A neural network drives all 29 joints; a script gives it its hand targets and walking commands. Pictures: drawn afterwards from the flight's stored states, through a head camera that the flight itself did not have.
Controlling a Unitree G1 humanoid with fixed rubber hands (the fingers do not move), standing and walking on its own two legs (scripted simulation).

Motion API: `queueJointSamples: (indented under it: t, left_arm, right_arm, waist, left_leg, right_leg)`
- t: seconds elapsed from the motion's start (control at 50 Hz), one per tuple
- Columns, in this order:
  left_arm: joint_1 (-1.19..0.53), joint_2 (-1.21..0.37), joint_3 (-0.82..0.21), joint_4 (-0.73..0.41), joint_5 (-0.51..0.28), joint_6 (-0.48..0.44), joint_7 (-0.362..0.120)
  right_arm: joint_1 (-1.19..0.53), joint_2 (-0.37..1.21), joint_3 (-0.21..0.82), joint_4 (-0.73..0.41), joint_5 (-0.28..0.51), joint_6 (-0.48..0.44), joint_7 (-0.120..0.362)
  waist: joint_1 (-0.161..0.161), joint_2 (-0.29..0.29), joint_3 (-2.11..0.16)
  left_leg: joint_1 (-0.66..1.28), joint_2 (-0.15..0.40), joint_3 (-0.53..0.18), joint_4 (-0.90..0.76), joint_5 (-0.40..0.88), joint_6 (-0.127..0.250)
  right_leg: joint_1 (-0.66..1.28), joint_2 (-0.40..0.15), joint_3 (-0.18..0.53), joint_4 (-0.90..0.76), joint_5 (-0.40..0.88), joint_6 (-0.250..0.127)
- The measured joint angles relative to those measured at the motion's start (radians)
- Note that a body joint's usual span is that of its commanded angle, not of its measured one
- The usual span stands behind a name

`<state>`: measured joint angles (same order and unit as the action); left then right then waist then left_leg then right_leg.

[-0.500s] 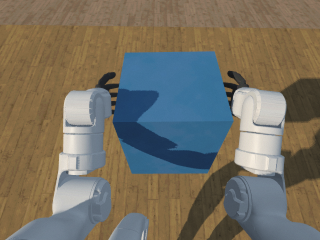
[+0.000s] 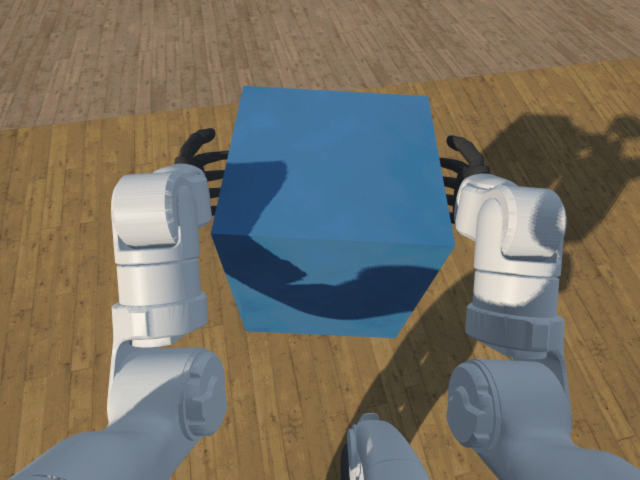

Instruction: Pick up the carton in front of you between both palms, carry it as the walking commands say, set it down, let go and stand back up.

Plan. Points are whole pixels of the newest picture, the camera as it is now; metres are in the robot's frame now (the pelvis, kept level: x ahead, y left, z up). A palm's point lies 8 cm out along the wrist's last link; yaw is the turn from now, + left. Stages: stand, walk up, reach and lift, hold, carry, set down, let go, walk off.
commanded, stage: carry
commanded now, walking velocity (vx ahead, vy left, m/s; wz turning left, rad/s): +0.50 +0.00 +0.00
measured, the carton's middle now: (327, 225) +0.39 -0.04 +0.09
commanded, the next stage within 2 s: none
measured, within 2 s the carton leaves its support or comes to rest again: neither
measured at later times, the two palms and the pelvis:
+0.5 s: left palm (174, 17) +0.69 +0.16 +0.21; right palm (377, 9) +0.71 -0.14 +0.21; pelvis +0.33 +0.00 +0.03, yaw +1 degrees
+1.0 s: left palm out of the picture +0.98 +0.15 +0.24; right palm out of the picture +1.01 -0.15 +0.25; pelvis +0.63 -0.03 +0.10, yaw +1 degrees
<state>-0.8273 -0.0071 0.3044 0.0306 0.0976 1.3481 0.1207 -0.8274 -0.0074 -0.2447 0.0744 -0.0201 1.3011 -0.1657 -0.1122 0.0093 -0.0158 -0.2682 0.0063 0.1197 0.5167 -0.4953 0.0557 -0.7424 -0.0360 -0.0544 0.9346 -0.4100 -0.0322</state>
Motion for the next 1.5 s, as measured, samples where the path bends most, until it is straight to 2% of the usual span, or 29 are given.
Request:
queueJointSamples:
  t: [0.06,0.1,0.16,0.2,0.26,0.34,0.4,0.46,0.48,0.5,0.54,0.58,0.62,0.68,0.76,0.84,0.88,0.94,0.98,1.04,1.12,1.18,1.24,1.26,1.28,1.34,1.38,1.44,1.5]
  left_arm:
    - [-0.016,-0.001,-0.003,0.014,0.005,-0.002,0.0]
    - [-0.034,-0.01,-0.023,0.065,0.016,-0.022,0.0]
    - [-0.012,-0.012,-0.055,0.104,0.014,-0.022,0.01]
    - [0.012,0.0,-0.068,0.099,-0.014,-0.01,0.018]
    - [0.021,0.015,-0.07,0.072,-0.051,0.001,0.031]
    - [-0.008,0.019,-0.055,0.053,-0.069,-0.006,0.039]
    - [-0.03,0.018,-0.046,0.085,-0.067,-0.015,0.037]
    - [-0.038,0.029,-0.042,0.135,-0.058,-0.017,0.028]
    - [-0.036,0.04,-0.039,0.148,-0.056,-0.018,0.022]
    - [-0.027,0.047,-0.03,0.157,-0.064,-0.021,0.002]
    - [-0.007,0.051,-0.028,0.165,-0.059,-0.023,-0.008]
    - [-0.001,0.044,-0.025,0.156,-0.05,-0.013,-0.011]
    - [0.001,0.032,-0.021,0.123,-0.037,-0.003,-0.011]
    - [0.003,0.013,-0.011,0.053,-0.022,0.006,-0.011]
    - [0.003,-0.002,-0.001,-0.022,-0.008,0.009,-0.011]
    - [-0.005,-0.001,-0.005,0.0,-0.001,0.009,-0.012]
    - [-0.022,-0.007,-0.022,0.061,0.008,-0.009,-0.012]
    - [-0.001,-0.013,-0.059,0.118,0.012,-0.02,-0.002]
    - [0.03,-0.003,-0.076,0.115,-0.014,-0.013,0.004]
    - [0.05,0.013,-0.085,0.089,-0.054,-0.007,0.017]
    - [0.03,0.018,-0.076,0.053,-0.078,-0.014,0.029]
    - [0.004,0.018,-0.068,0.055,-0.078,-0.019,0.03]
    - [-0.016,0.027,-0.059,0.087,-0.074,-0.013,0.027]
    - [-0.02,0.039,-0.055,0.1,-0.072,-0.011,0.022]
    - [-0.016,0.049,-0.047,0.113,-0.07,-0.014,0.015]
    - [-0.004,0.055,-0.033,0.153,-0.058,-0.014,-0.002]
    - [-0.007,0.045,-0.03,0.156,-0.042,-0.002,-0.003]
    - [-0.011,0.029,-0.021,0.115,-0.025,0.011,-0.003]
    - [-0.015,0.017,-0.01,0.057,-0.014,0.016,-0.003]
  right_arm:
    - [-0.028,-0.012,-0.011,0.023,0.001,0.003,0.003]
    - [-0.037,-0.037,-0.022,0.051,0.0,0.002,0.015]
    - [-0.034,-0.042,-0.035,0.098,-0.017,0.009,0.033]
    - [-0.038,-0.032,-0.039,0.108,-0.034,0.026,0.035]
    - [-0.042,-0.015,-0.046,0.077,-0.055,0.043,0.035]
    - [-0.048,0.0,-0.061,0.015,-0.073,0.052,0.036]
    - [-0.046,0.003,-0.068,0.015,-0.081,0.05,0.038]
    - [-0.049,0.004,-0.059,0.069,-0.088,0.038,0.041]
    - [-0.051,0.01,-0.051,0.096,-0.091,0.026,0.041]
    - [-0.048,0.016,-0.039,0.12,-0.095,0.011,0.042]
    - [-0.02,0.023,-0.01,0.13,-0.093,0.0,0.035]
    - [0.014,0.016,0.007,0.1,-0.054,0.008,0.038]
    - [0.037,0.007,0.017,0.059,-0.024,0.013,0.027]
    - [0.036,0.005,0.009,0.004,0.0,0.015,0.015]
    - [0.008,0.006,-0.008,-0.028,0.007,0.007,0.013]
    - [-0.021,-0.003,-0.017,0.015,0.0,0.009,0.02]
    - [-0.026,-0.026,-0.024,0.051,-0.004,0.009,0.032]
    - [-0.012,-0.037,-0.033,0.103,-0.019,0.009,0.052]
    - [-0.008,-0.027,-0.035,0.114,-0.034,0.022,0.054]
    - [-0.001,-0.009,-0.037,0.082,-0.055,0.036,0.055]
    - [0.001,0.006,-0.048,0.003,-0.069,0.044,0.054]
    - [-0.001,0.007,-0.054,-0.025,-0.072,0.046,0.054]
    - [-0.015,0.005,-0.05,0.011,-0.073,0.041,0.054]
    - [-0.025,0.009,-0.043,0.04,-0.076,0.031,0.054]
    - [-0.03,0.015,-0.031,0.069,-0.082,0.018,0.054]
    - [0.001,0.023,0.005,0.1,-0.079,0.011,0.04]
    - [0.029,0.012,0.019,0.084,-0.049,0.019,0.031]
    - [0.037,0.0,0.021,0.045,-0.013,0.027,0.015]
    - [0.014,-0.003,0.008,0.017,0.001,0.024,0.008]
  waist:
    - [0.03,0.023,-0.024]
    - [0.074,0.042,-0.027]
    - [0.143,0.01,-0.027]
    - [0.176,-0.001,-0.019]
    - [0.209,-0.01,0.0]
    - [0.225,-0.01,-0.002]
    - [0.218,-0.016,-0.03]
    - [0.184,-0.039,-0.06]
    - [0.162,-0.054,-0.06]
    - [0.136,-0.056,-0.058]
    - [0.085,-0.035,-0.047]
    - [0.047,-0.021,-0.025]
    - [0.021,-0.016,0.0]
    - [-0.001,-0.01,0.024]
    - [-0.003,-0.005,0.011]
    - [0.029,0.019,-0.033]
    - [0.065,0.035,-0.042]
    - [0.139,0.011,-0.04]
    - [0.175,0.002,-0.031]
    - [0.208,-0.004,-0.011]
    - [0.222,-0.005,-0.006]
    - [0.213,-0.012,-0.026]
    - [0.182,-0.039,-0.056]
    - [0.162,-0.055,-0.058]
    - [0.138,-0.058,-0.06]
    - [0.068,-0.028,-0.052]
    - [0.036,-0.02,-0.036]
    - [0.008,-0.014,-0.009]
    - [-0.003,-0.01,-0.002]
  left_leg:
    - [0.066,0.038,-0.011,0.032,-0.079,-0.028]
    - [0.032,0.076,-0.038,0.229,-0.087,-0.033]
    - [-0.142,0.021,-0.115,0.675,-0.034,-0.033]
    - [-0.256,0.0,-0.117,0.819,0.013,-0.022]
    - [-0.391,0.0,-0.1,0.823,0.053,-0.008]
    - [-0.509,0.026,-0.073,0.676,0.076,-0.009]
    - [-0.508,0.036,-0.042,0.456,0.098,-0.009]
    - [-0.409,0.0,0.025,0.236,0.124,0.016]
    - [-0.377,-0.018,0.043,0.223,0.155,0.026]
    - [-0.361,-0.024,0.052,0.249,0.137,0.034]
    - [-0.317,-0.027,0.045,0.257,0.085,0.043]
    - [-0.258,-0.026,0.032,0.205,0.074,0.034]
    - [-0.198,-0.023,0.023,0.143,0.073,0.033]
    - [-0.116,-0.013,0.013,0.071,0.059,0.03]
    - [-0.015,-0.003,0.004,0.001,0.018,0.012]
    - [0.086,0.034,-0.01,-0.003,-0.069,-0.023]
    - [0.067,0.076,-0.023,0.163,-0.089,-0.033]
    - [-0.114,0.022,-0.111,0.639,-0.026,-0.036]
    - [-0.238,-0.003,-0.116,0.814,0.015,-0.024]
    - [-0.382,-0.001,-0.102,0.833,0.055,-0.008]
    - [-0.506,0.032,-0.078,0.687,0.083,-0.008]
    - [-0.504,0.047,-0.052,0.461,0.098,-0.01]
    - [-0.403,0.014,0.013,0.233,0.122,0.01]
    - [-0.369,-0.005,0.031,0.211,0.17,0.019]
    - [-0.353,-0.012,0.043,0.235,0.157,0.025]
    - [-0.283,-0.016,0.032,0.228,0.075,0.031]
    - [-0.223,-0.015,0.02,0.169,0.071,0.02]
    - [-0.137,-0.007,0.01,0.092,0.06,0.019]
    - [-0.061,0.0,0.004,0.037,0.033,0.012]
  right_leg:
    - [0.103,0.024,-0.073,-0.239,0.064,-0.019]
    - [0.149,0.048,-0.104,-0.224,0.077,-0.021]
    - [0.22,0.052,-0.092,-0.238,0.012,-0.019]
    - [0.281,0.05,-0.082,-0.299,0.01,-0.007]
    - [0.369,0.043,-0.072,-0.378,-0.001,-0.01]
    - [0.471,0.036,-0.066,-0.453,-0.036,-0.002]
    - [0.551,0.025,-0.061,-0.498,-0.076,0.018]
    - [0.614,-0.014,-0.053,-0.459,-0.155,0.042]
    - [0.605,-0.04,-0.049,-0.374,-0.184,0.043]
    - [0.565,-0.053,-0.031,-0.232,-0.152,0.037]
    - [0.435,-0.014,0.044,0.11,-0.115,0.026]
    - [0.295,0.019,0.068,0.35,-0.082,0.012]
    - [0.179,0.027,0.063,0.421,-0.052,0.002]
    - [0.049,0.02,0.044,0.36,-0.049,-0.004]
    - [-0.021,-0.003,0.009,0.098,-0.001,0.003]
    - [0.075,0.02,-0.075,-0.219,0.075,-0.015]
    - [0.136,0.045,-0.107,-0.238,0.122,-0.022]
    - [0.204,0.053,-0.098,-0.232,0.031,-0.019]
    - [0.263,0.053,-0.086,-0.288,0.022,-0.011]
    - [0.35,0.049,-0.076,-0.366,0.012,-0.011]
    - [0.449,0.044,-0.071,-0.437,-0.024,-0.005]
    - [0.523,0.033,-0.065,-0.48,-0.063,0.015]
    - [0.585,-0.007,-0.054,-0.453,-0.139,0.041]
    - [0.582,-0.033,-0.049,-0.382,-0.172,0.043]
    - [0.547,-0.051,-0.035,-0.256,-0.147,0.042]
    - [0.352,0.005,0.053,0.222,-0.106,0.025]
    - [0.225,0.026,0.057,0.385,-0.078,0.01]
    - [0.082,0.025,0.041,0.383,-0.056,-0.003]
    - [-0.006,0.006,0.019,0.237,-0.035,-0.001]
